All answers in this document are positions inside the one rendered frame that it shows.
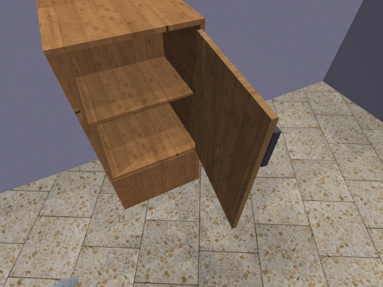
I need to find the handle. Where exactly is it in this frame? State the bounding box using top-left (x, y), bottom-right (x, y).
top-left (260, 126), bottom-right (281, 167)

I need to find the cupboard door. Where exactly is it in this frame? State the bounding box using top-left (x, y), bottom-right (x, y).
top-left (195, 29), bottom-right (279, 229)

